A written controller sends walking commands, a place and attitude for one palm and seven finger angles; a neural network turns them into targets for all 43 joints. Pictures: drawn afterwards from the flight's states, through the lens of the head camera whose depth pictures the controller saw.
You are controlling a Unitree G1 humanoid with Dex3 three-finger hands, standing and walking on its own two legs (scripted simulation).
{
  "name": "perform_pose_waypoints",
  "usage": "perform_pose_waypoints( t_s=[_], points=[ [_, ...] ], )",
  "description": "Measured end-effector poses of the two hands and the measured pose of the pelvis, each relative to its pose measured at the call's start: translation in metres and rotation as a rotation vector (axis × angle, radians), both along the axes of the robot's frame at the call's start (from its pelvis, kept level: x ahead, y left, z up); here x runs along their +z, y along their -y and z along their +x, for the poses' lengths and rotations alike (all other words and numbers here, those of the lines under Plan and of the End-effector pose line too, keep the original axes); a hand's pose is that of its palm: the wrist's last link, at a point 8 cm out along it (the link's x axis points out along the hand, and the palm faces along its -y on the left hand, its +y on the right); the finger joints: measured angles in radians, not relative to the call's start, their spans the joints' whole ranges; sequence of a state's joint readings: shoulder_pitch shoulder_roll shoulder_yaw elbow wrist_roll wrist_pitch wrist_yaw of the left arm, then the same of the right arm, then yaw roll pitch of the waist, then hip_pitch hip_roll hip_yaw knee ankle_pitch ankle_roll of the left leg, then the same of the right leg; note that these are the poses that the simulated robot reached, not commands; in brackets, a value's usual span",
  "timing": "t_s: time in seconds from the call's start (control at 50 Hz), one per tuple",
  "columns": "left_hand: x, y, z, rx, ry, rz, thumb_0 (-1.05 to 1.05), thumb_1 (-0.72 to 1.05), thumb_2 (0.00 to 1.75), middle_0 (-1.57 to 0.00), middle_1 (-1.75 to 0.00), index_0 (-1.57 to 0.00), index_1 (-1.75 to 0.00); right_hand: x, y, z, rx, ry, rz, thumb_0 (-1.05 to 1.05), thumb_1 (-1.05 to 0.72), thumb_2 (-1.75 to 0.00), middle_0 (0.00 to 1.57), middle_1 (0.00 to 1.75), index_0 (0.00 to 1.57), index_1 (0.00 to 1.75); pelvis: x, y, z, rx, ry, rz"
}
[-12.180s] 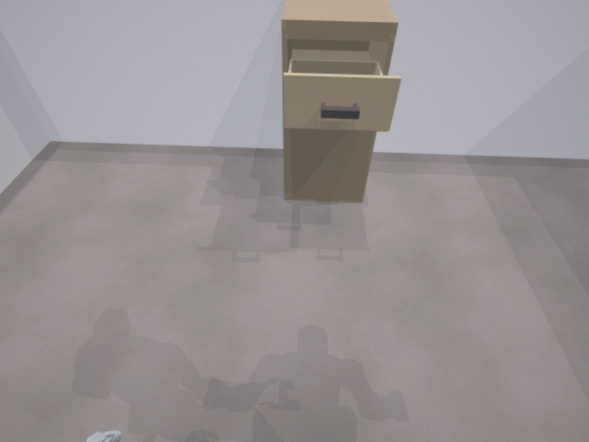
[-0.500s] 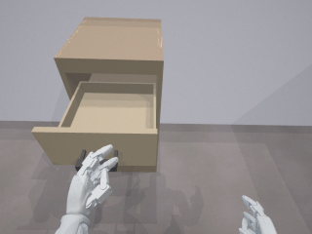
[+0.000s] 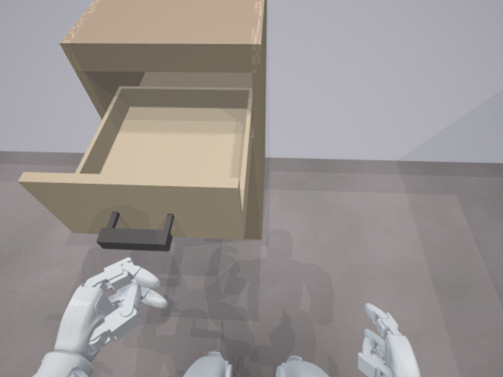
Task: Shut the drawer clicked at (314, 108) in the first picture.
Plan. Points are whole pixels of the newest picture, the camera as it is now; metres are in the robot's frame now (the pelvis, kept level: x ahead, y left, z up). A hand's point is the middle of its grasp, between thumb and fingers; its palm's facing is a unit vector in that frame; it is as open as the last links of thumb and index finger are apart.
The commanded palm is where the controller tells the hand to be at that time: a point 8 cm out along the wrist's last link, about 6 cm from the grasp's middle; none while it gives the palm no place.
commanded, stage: raise the hand and make a fist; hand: left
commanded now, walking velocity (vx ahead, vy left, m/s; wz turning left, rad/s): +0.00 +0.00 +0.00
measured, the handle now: (138, 228) +0.36 +0.22 +0.00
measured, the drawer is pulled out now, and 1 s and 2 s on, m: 0.30 0.30 0.30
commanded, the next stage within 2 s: bring the fist close to the handle in 1.06 s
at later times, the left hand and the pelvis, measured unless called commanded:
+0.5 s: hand (92, 324) +0.18 +0.20 +0.09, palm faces -0.04 -1.00 +0.02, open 3.1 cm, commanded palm +0.14 +0.25 +0.09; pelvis +0.01 +0.06 +0.01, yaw -2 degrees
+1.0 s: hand (98, 331) +0.17 +0.18 +0.10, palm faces -0.04 -1.00 +0.01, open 3.2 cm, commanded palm +0.14 +0.23 +0.10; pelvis +0.02 +0.08 +0.00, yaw -3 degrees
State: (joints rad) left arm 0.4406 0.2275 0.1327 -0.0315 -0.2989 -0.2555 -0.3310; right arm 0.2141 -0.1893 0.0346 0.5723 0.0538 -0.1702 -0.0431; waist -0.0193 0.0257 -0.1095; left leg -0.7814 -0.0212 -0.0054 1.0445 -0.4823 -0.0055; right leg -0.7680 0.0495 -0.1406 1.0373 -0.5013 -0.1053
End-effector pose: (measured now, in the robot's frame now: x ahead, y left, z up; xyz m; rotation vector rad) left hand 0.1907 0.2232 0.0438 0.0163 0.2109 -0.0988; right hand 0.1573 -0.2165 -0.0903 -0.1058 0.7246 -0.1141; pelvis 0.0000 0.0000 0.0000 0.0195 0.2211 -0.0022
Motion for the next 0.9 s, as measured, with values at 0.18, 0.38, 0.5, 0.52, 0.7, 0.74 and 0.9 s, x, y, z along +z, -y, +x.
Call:
perform_pose_waypoints(
  t_s=[0.18,0.38,0.5,0.52,0.7,0.74,0.9],
  points=[
    [0.032,-0.035,-0.022,0.117,0.13,0.094,0.01,0.9,0.9,-1.05,-1.21,-1.04,-1.22,0.015,0.035,-0.019,-0.097,-0.036,-0.11,0.01,-0.9,-0.9,0.2,0.3,0.2,0.3,0.009,-0.013,0.008,-0.036,-0.001,-0.006],
    [0.033,-0.029,-0.033,0.058,0.153,-0.023,0.02,0.9,0.9,-1.25,-1.43,-1.24,-1.43,0.048,-0.004,0.021,-0.033,0.158,-0.136,0.01,-0.9,-0.9,0.2,0.3,0.19,0.3,0.011,-0.042,0.005,-0.028,0.013,-0.041],
    [0.046,-0.027,-0.026,0.059,0.211,-0.04,0.01,0.9,0.9,-1.35,-1.53,-1.34,-1.53,0.059,-0.05,0.04,0.043,0.227,-0.075,0.01,-0.9,-0.9,0.2,0.3,0.2,0.3,0.01,-0.058,0.006,-0.025,0.029,-0.056],
    [0.046,-0.025,-0.025,0.051,0.201,-0.046,0.01,0.9,0.9,-1.36,-1.54,-1.35,-1.55,0.06,-0.057,0.042,0.053,0.233,-0.065,0.01,-0.9,-0.9,0.2,0.3,0.2,0.3,0.01,-0.06,0.007,-0.025,0.031,-0.058],
    [0.06,-0.018,-0.033,0.044,0.167,-0.05,0.02,0.9,0.9,-1.4,-1.59,-1.39,-1.59,0.06,-0.092,0.041,0.102,0.217,-0.021,0.01,-0.9,-0.9,0.2,0.3,0.2,0.3,0.011,-0.079,0.012,-0.033,0.05,-0.066],
    [0.062,-0.02,-0.033,0.06,0.176,-0.045,0.01,0.9,0.9,-1.4,-1.59,-1.39,-1.59,0.057,-0.093,0.038,0.105,0.199,-0.022,0.01,-0.9,-0.9,0.2,0.3,0.2,0.3,0.01,-0.082,0.012,-0.034,0.048,-0.066],
    [0.054,-0.012,-0.032,0.049,0.143,-0.05,0.01,0.9,0.9,-1.4,-1.59,-1.39,-1.6,0.044,-0.08,0.024,0.079,0.122,-0.043,0.01,-0.9,-0.9,0.2,0.3,0.2,0.3,0.005,-0.082,0.013,-0.04,0.027,-0.063]
  ],
)
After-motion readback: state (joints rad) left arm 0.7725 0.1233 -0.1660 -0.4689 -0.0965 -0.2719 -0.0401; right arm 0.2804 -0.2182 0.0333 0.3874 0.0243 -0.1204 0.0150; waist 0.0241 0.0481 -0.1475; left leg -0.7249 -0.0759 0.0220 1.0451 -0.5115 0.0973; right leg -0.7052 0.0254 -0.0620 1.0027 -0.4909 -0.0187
